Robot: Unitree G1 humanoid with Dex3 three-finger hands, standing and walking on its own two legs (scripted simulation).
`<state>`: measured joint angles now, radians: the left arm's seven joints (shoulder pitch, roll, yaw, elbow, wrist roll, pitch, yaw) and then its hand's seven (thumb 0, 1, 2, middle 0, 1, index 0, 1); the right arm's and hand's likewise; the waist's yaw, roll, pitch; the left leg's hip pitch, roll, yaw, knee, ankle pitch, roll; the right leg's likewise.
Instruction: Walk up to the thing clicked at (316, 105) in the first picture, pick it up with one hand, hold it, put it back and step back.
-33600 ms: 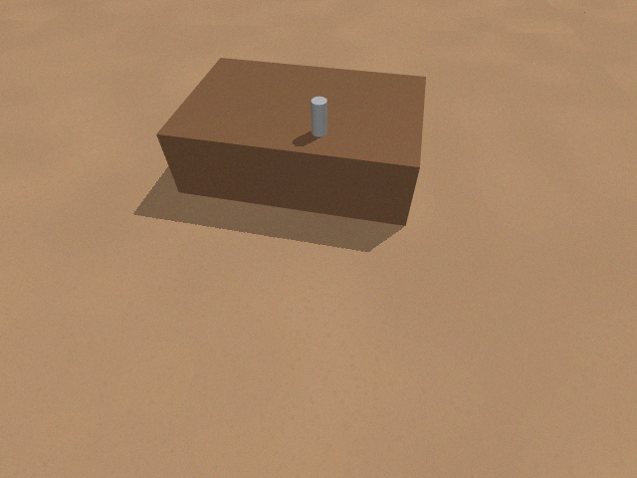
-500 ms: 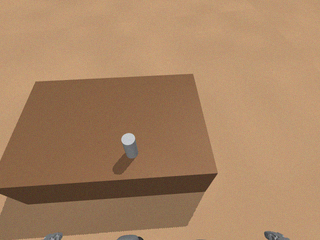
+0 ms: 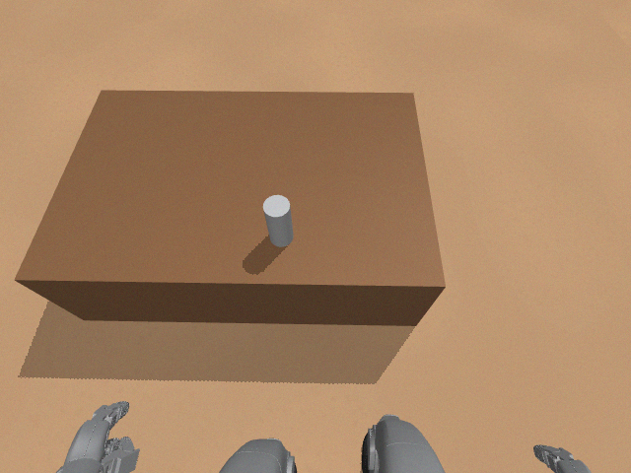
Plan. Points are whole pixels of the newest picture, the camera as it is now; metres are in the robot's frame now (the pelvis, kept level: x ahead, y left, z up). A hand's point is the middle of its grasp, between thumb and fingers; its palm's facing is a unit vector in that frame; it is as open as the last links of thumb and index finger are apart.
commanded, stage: step back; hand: left
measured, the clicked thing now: (279, 222) +0.64 +0.12 -0.35
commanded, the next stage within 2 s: none
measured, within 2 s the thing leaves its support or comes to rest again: neither
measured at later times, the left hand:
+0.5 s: hand out of the picture -0.01 +0.25 -0.12, palm faces -0.10 -0.90 -0.42, open 7.4 cm
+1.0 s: hand out of the picture -0.16 +0.30 -0.14, palm faces -0.10 -0.92 -0.39, open 7.4 cm
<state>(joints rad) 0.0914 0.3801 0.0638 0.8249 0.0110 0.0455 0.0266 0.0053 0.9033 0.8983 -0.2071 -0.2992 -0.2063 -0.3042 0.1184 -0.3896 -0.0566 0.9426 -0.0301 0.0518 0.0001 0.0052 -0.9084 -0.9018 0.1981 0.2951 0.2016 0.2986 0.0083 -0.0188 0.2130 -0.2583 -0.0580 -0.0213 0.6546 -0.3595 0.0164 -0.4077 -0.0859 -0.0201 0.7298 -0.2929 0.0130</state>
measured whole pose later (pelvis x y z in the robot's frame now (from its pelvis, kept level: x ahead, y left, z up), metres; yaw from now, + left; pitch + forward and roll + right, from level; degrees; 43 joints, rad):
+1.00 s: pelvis -0.28 +0.04 +0.01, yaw -7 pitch -2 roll -1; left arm 0.17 0.40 0.08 0.84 0.02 0.06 0.02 0.01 0.91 0.90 -0.20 -0.30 -0.20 -0.30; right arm 0.13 -0.36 -0.05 0.85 -0.04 0.03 0.00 0.01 -0.90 -0.90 0.20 0.30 0.21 0.30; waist 0.01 -0.02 0.17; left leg -0.35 0.02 0.02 0.58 -0.20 0.04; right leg -0.35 0.07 0.12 1.03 -0.52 0.04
